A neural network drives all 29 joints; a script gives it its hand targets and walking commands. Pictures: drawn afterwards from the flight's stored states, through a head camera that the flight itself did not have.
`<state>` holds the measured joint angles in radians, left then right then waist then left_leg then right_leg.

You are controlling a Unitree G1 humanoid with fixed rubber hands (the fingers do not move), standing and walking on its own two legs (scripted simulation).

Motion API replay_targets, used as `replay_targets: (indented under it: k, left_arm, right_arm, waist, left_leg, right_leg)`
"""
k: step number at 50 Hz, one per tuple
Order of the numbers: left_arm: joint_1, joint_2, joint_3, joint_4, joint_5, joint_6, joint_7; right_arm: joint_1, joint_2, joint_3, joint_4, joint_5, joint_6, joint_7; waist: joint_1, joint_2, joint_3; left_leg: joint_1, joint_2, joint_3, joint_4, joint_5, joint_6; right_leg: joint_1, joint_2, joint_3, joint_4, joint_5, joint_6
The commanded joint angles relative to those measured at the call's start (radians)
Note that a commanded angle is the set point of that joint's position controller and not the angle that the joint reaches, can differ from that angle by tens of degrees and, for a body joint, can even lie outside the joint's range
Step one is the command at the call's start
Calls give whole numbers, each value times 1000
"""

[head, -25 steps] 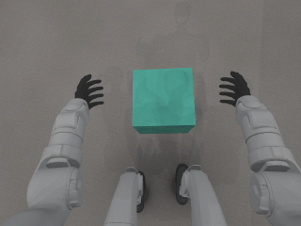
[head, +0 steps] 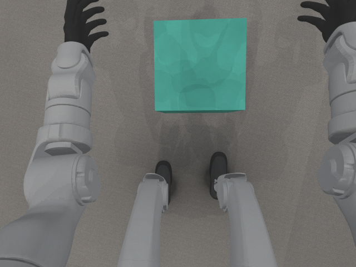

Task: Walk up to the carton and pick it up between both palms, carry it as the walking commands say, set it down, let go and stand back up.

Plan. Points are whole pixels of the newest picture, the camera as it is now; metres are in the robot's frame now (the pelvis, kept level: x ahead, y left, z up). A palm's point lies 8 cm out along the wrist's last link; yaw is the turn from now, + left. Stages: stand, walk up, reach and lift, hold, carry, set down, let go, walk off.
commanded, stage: reach and lift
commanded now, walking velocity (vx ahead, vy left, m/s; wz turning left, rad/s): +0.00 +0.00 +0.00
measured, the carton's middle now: (197, 75) +0.54 -0.02 -0.51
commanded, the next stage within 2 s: none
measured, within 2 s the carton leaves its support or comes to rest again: neither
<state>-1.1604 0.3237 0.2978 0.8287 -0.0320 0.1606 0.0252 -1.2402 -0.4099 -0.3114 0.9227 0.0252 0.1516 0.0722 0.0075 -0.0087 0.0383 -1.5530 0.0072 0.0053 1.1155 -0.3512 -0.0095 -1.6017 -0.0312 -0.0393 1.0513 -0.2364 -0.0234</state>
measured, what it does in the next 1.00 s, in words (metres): lowers itself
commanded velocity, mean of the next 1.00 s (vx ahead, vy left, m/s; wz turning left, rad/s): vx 0.00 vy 0.00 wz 0.00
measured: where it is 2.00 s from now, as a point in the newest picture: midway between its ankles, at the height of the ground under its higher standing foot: (190, 187)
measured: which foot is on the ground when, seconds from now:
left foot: down 0.00-1.00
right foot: down 0.00-1.00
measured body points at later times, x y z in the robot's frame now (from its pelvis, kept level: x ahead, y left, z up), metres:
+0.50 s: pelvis -0.02 -0.01 -0.11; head +0.32 -0.02 +0.19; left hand +0.53 +0.22 -0.23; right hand +0.55 -0.23 -0.23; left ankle +0.06 +0.12 -0.61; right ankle +0.10 -0.12 -0.61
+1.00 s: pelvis -0.05 -0.01 -0.23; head +0.33 -0.01 +0.00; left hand +0.54 +0.21 -0.37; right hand +0.56 -0.23 -0.37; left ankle +0.06 +0.12 -0.61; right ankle +0.10 -0.12 -0.61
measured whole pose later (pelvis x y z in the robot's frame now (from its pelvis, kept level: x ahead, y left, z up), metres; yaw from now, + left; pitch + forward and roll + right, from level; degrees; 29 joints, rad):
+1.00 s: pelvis -0.05 -0.01 -0.23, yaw +2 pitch +31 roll +2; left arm -1.56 0.45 0.14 1.00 -0.24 0.22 0.12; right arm -1.62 -0.55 -0.10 1.09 0.23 0.21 -0.04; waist 0.00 -0.01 0.51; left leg -2.01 -0.02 -0.01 2.07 -0.61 -0.04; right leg -2.09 -0.02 0.00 2.01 -0.47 -0.03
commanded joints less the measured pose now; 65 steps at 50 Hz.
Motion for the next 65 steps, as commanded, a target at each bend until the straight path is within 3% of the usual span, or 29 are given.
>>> replay_targets:
  k: [1, 4, 12, 14, 15, 16, 18, 20, 21, 23, 24, 25, 27, 28, 29, 30, 31, 32, 33, 36, 38, 41, 46, 47, 48, 52, 54, 58, 65]
  left_arm:
    - [-260, 178, 11, -215, -8, 16, 20]
    - [-375, 92, -45, -276, -67, 53, 27]
    - [-451, 169, 42, -3, 5, 93, 31]
    - [-358, 166, 84, 106, 35, 76, 14]
    - [-342, 161, 101, 142, 52, 62, 9]
    - [-335, 144, 97, 78, 67, 44, 3]
    - [-290, 99, 86, 122, 46, 25, -2]
    - [-344, 136, 79, 20, 31, 4, -1]
    - [-356, 145, 74, -7, 14, -5, 14]
    - [-393, 156, 18, -37, -30, -24, 14]
    - [-380, 173, 9, -20, -60, -21, 10]
    - [-378, 241, 21, -99, -50, -24, 14]
    - [-387, 243, -16, 30, -80, -13, 20]
    - [-500, 248, -34, -55, -109, -3, 22]
    - [-507, 236, -62, -32, -118, 18, 29]
    - [-567, 284, -51, -105, -138, 29, 38]
    - [-528, 232, -97, -54, -166, 33, 44]
    - [-549, 219, -109, -12, -173, 29, 43]
    - [-602, 297, -97, -174, -172, 51, 58]
    - [-616, 296, -139, -60, -228, 64, 83]
    - [-635, 333, -117, -13, -240, 80, 96]
    - [-693, 359, -118, -199, -224, 51, 122]
    - [-688, 277, -131, 65, -190, 34, 103]
    - [-656, 248, -156, 234, -201, 39, 90]
    - [-662, 256, -139, 208, -175, 35, 81]
    - [-610, 165, -167, 317, -187, -10, 35]
    - [-625, 191, -129, 252, -178, -46, 41]
    - [-708, 194, -167, 193, -202, -71, 69]
    - [-779, 322, -208, 15, -259, -34, 156]
  right_arm:
    - [-264, -228, -48, -193, -5, 11, 15]
    - [-358, -260, -74, -254, 16, 10, 29]
    - [-451, -233, -10, 25, 10, 58, 12]
    - [-378, -179, -6, 131, -7, 62, 10]
    - [-327, -159, -29, 182, -45, 54, 6]
    - [-337, -142, -32, 134, -32, 46, 2]
    - [-263, -113, -57, 202, -59, 35, 4]
    - [-334, -120, -46, 57, -43, 18, -10]
    - [-341, -159, -54, 34, -54, 3, -18]
    - [-399, -158, -10, -56, 7, -11, -46]
    - [-429, -189, 20, -74, 14, -7, -51]
    - [-443, -227, 4, -186, 22, 1, -67]
    - [-396, -224, 40, -48, 9, 19, -87]
    - [-461, -227, 50, -96, 26, 31, -89]
    - [-530, -251, 41, -134, 48, 39, -93]
    - [-565, -233, 109, -163, 90, 56, -96]
    - [-532, -246, 95, -92, 89, 61, -95]
    - [-524, -175, 148, -27, 124, 60, -89]
    - [-584, -271, 150, -182, 140, 69, -92]
    - [-616, -293, 175, -109, 175, 76, -101]
    - [-623, -302, 240, -28, 219, 95, -117]
    - [-709, -347, 175, -217, 224, 60, -128]
    - [-622, -301, 188, 91, 211, 43, -114]
    - [-605, -286, 187, 216, 184, 41, -105]
    - [-596, -253, 210, 236, 174, 38, -98]
    - [-589, -211, 200, 331, 162, -19, -58]
    - [-627, -228, 154, 217, 152, -64, -62]
    - [-631, -327, 85, 190, 146, -99, -84]
    - [-798, -423, 191, 9, 261, -71, -112]
  waist:
    - [6, -11, -1469]
    - [-52, 17, -1441]
    - [40, -34, -1114]
    - [75, -36, -970]
    - [27, -70, -891]
    - [73, -20, -921]
    - [30, -20, -936]
    - [36, -66, -1111]
    - [-5, -104, -1172]
    - [15, -30, -1266]
    - [-10, -57, -1310]
    - [7, -44, -1410]
    - [-3, -54, -1292]
    - [-14, -55, -1291]
    - [-15, 12, -1361]
    - [27, -58, -1432]
    - [-33, -50, -1323]
    - [5, -48, -1241]
    - [-4, -46, -1578]
    - [-11, -58, -1565]
    - [51, -69, -1623]
    - [32, -50, -1622]
    - [32, 30, -1148]
    - [-2, 35, -973]
    - [31, 3, -938]
    - [-25, -28, -740]
    - [-44, -72, -771]
    - [-82, 24, -869]
    - [-5, -9, -1352]
  left_leg:
    - [525, -71, -10, -57, 456, -26]
    - [730, -67, -17, -12, 431, -19]
    - [310, -66, 26, 131, 24, -17]
    - [83, -74, 51, 192, -29, -27]
    - [-7, -72, 36, 202, -49, -29]
    - [-55, -73, 45, 228, -11, -30]
    - [-99, -80, 54, 264, 33, -42]
    - [-90, -85, 57, 328, 139, -43]
    - [-104, -83, 53, 335, 216, -54]
    - [-35, -94, 64, 378, 270, -43]
    - [-104, -88, 70, 417, 250, -56]
    - [-92, -91, 83, 422, 224, -47]
    - [-173, -88, 79, 430, 86, -42]
    - [-154, -84, 85, 438, 12, -31]
    - [-33, -74, 85, 461, 10, -34]
    - [15, -74, 87, 486, 9, -29]
    - [-55, -66, 84, 494, -30, -36]
    - [-49, -68, 74, 511, -20, -27]
    - [110, -63, 84, 536, 37, -29]
    - [47, -61, 78, 620, 11, -28]
    - [79, -57, 95, 661, -8, -25]
    - [54, -65, 83, 712, 104, -20]
    - [-72, -55, 72, 762, -50, -16]
    - [-104, -42, 61, 765, -95, -18]
    - [-137, -51, 65, 774, -104, -27]
    - [-291, -32, 48, 822, -103, -19]
    - [-323, -30, 34, 852, -12, -14]
    - [-185, -35, 10, 864, 51, -21]
    - [176, -38, 16, 916, 125, -29]
  right_leg:
    - [928, 84, 29, 69, 514, 8]
    - [660, 99, -17, 57, 288, 3]
    - [519, 85, 17, 215, -15, 23]
    - [489, 85, 54, 284, 24, 25]
    - [445, 87, 40, 312, 35, 36]
    - [431, 79, 66, 342, 106, 32]
    - [438, 86, 42, 391, 178, 32]
    - [487, 89, 34, 436, 294, 44]
    - [520, 85, 37, 450, 401, 40]
    - [525, 86, 60, 474, 429, 45]
    - [590, 80, 57, 529, 461, 46]
    - [657, 79, 67, 547, 455, 51]
    - [599, 63, 63, 554, 269, 48]
    - [573, 55, 59, 538, 143, 48]
    - [510, 59, 34, 562, 88, 50]
    - [551, 59, 25, 569, 55, 43]
    - [486, 61, 27, 576, 27, 32]
    - [404, 56, 19, 585, -1, 31]
    - [631, 53, 12, 613, 95, 18]
    - [593, 45, 21, 693, 73, 16]
    - [702, 34, 50, 731, 81, 12]
    - [680, 63, 50, 819, 256, 8]
    - [357, 45, 53, 845, 44, -2]
    - [228, 36, 45, 834, -39, 7]
    - [259, 29, 38, 843, -44, 10]
    - [142, 18, 42, 913, -26, 30]
    - [132, 20, 38, 945, 73, 42]
    - [12, 11, 3, 985, 45, 40]
    - [184, 10, -40, 1064, 58, 25]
